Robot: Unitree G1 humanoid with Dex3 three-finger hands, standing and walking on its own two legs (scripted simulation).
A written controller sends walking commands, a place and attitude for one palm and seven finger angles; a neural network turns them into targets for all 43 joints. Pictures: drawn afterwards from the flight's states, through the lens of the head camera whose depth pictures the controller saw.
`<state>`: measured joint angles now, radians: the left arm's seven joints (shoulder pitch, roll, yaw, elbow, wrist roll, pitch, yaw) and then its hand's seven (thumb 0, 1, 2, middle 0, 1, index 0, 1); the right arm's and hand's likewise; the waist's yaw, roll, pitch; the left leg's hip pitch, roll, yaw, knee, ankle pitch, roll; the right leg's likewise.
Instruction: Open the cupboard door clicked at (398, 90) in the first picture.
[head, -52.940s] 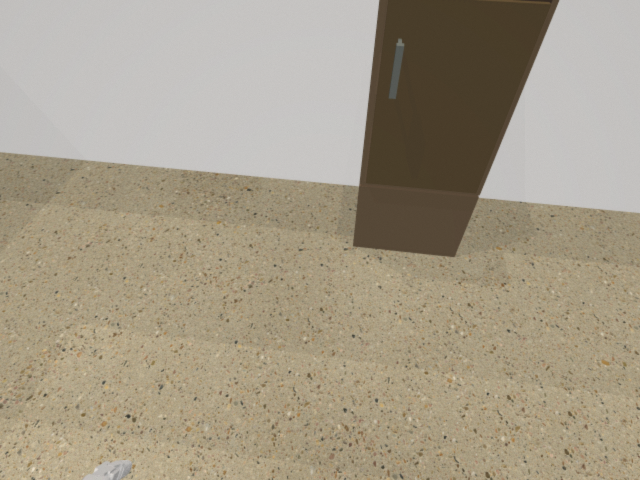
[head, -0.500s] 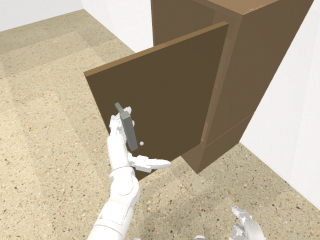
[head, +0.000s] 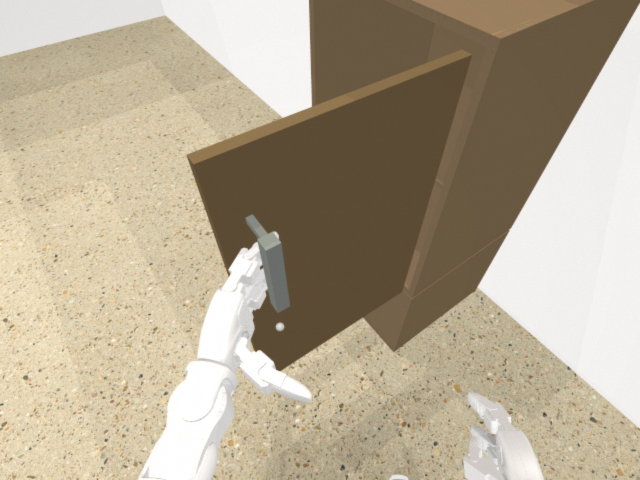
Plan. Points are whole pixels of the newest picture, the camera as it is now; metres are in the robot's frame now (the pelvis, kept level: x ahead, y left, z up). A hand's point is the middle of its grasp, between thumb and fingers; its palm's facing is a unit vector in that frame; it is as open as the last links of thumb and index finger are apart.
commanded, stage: slide the hand sideways off the handle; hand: left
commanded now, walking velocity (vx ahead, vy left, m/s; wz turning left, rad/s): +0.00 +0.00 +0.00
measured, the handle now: (267, 265) +0.37 +0.10 +0.06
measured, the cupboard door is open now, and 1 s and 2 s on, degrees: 89 89 89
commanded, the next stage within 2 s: draw the hand back to the body in 0.78 s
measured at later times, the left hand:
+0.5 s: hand (232, 365) +0.23 +0.12 +0.06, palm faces -0.09 -1.00 -0.04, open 16.3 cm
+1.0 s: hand (193, 384) +0.21 +0.15 +0.06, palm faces -0.10 -0.99 -0.05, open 16.3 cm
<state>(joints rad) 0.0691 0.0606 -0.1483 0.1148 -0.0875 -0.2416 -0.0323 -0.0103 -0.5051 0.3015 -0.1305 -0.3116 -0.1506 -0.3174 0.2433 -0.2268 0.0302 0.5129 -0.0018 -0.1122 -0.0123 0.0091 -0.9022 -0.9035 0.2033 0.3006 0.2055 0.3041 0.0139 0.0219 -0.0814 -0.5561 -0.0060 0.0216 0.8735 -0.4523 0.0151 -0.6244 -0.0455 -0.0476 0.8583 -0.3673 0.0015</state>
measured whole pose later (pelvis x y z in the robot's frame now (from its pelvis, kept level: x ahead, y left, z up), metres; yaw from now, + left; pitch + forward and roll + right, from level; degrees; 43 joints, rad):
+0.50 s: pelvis +0.02 -0.01 -0.01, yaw +1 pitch +10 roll -1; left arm 0.42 0.16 -0.04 -0.18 -0.15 -0.25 -0.16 -0.01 -0.50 0.30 -0.15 -0.30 -0.15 -0.30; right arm 0.25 -0.23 0.03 0.47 0.00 -0.14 -0.04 0.01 -0.90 -0.90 0.20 0.30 0.21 0.30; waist 0.02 0.04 -0.10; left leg -0.61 0.01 0.00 0.96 -0.52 0.00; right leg -0.67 -0.03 -0.07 0.93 -0.44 -0.01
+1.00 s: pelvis +0.01 -0.01 -0.02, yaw +1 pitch +10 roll -2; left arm 0.46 0.24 0.09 -0.23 -0.26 -0.25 -0.27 -0.01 -0.50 0.30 -0.15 -0.30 -0.15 -0.30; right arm 0.25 -0.24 0.03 0.48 0.02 -0.18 -0.07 0.01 -0.90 -0.90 0.20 0.30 0.21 0.30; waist 0.01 0.05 -0.10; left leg -0.66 0.02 -0.03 1.04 -0.54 0.00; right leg -0.70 -0.02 -0.09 0.97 -0.44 -0.01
